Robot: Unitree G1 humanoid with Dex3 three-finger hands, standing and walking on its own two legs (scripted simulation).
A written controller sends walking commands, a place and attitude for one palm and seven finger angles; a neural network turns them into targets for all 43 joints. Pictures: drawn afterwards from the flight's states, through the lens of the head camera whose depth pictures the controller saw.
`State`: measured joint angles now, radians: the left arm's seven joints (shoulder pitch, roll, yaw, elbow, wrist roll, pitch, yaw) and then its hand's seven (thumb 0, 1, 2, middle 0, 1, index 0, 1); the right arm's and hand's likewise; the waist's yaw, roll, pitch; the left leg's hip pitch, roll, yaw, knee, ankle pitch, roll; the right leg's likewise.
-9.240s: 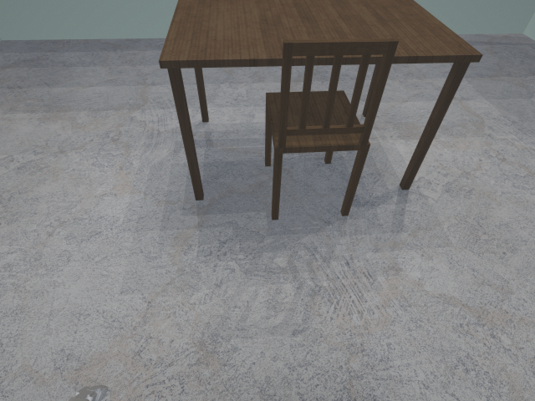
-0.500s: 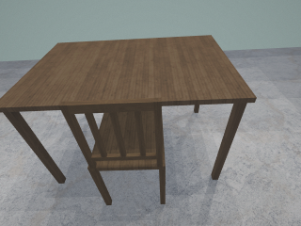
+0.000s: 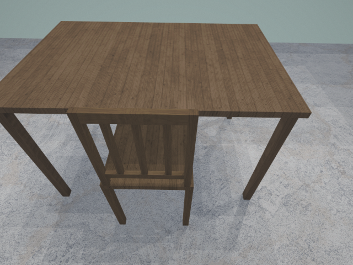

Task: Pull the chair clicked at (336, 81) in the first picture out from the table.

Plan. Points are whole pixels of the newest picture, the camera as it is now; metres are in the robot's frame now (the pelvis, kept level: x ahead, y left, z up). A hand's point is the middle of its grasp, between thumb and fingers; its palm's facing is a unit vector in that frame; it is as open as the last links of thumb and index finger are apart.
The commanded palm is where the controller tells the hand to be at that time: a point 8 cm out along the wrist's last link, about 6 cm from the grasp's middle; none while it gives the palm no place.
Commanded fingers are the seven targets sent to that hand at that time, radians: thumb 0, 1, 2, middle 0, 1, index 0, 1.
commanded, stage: look again from close up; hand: left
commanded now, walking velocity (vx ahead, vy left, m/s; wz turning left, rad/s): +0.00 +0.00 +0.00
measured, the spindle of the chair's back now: (140, 150) +0.48 +0.16 -0.10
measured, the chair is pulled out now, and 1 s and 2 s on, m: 0.00 0.00 0.00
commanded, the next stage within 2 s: none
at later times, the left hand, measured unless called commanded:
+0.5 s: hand out of the picture +0.04 +0.18 -0.16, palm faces +0.03 -0.97 -0.23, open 7.3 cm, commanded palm none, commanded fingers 0.00 0.90 0.90 -0.20 -0.30 -0.20 -0.30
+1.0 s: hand out of the picture -0.01 +0.16 -0.17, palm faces +0.03 -0.98 -0.18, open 7.4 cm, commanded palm none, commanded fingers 0.00 0.90 0.90 -0.20 -0.30 -0.20 -0.30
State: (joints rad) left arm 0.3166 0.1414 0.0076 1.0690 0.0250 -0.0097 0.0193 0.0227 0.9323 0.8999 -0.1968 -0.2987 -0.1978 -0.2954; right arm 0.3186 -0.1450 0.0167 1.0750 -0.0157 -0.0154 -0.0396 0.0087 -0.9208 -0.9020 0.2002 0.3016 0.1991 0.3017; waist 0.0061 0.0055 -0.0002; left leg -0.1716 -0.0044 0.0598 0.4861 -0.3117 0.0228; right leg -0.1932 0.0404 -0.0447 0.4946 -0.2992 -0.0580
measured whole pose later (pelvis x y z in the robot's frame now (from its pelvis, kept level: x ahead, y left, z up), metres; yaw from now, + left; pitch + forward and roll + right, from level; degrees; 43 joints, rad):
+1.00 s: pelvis +0.00 +0.00 +0.01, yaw +0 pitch -1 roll +0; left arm 0.33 0.12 -0.02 1.11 0.01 -0.02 0.04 0.00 0.91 0.90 -0.19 -0.30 -0.20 -0.30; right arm 0.30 -0.14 0.03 1.15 0.00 -0.02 -0.04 0.00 -0.91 -0.90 0.20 0.30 0.20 0.30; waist 0.00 0.01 0.01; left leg -0.10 -0.01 0.06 0.37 -0.26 0.02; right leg -0.13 0.04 -0.04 0.39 -0.25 -0.06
